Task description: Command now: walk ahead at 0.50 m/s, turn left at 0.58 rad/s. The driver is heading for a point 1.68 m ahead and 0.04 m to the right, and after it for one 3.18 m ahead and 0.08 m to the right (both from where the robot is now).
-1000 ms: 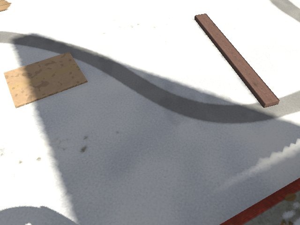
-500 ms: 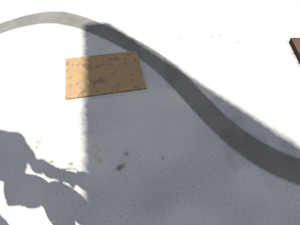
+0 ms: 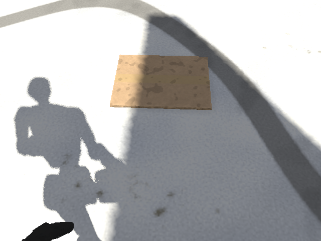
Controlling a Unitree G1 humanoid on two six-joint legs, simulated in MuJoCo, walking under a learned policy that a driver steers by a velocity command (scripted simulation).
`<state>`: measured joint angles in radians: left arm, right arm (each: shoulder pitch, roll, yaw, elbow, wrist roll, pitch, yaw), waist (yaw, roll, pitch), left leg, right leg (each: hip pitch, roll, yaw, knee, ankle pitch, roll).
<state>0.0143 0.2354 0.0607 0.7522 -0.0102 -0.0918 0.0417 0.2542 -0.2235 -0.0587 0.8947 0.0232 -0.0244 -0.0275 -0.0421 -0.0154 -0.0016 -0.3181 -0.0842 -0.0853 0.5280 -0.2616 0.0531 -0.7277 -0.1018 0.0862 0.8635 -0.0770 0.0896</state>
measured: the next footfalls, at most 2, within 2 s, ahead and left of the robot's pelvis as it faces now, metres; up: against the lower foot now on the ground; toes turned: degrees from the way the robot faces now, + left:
right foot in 0.10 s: +0.21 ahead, -0.16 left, +0.00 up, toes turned +5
left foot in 0.60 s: +0.42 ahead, +0.13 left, +0.00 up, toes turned +12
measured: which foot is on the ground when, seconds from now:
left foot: down 0.00-0.10, up 0.12-0.58, down 0.60-1.00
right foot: up 0.00-0.08, down 0.10-0.60, up 0.62-1.00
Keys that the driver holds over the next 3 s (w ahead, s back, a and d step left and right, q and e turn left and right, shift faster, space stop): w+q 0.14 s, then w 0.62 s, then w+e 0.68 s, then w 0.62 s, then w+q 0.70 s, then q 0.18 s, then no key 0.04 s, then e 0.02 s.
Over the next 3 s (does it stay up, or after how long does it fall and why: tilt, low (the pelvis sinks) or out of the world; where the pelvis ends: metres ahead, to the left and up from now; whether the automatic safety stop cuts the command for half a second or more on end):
stays up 1.54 -0.04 0.03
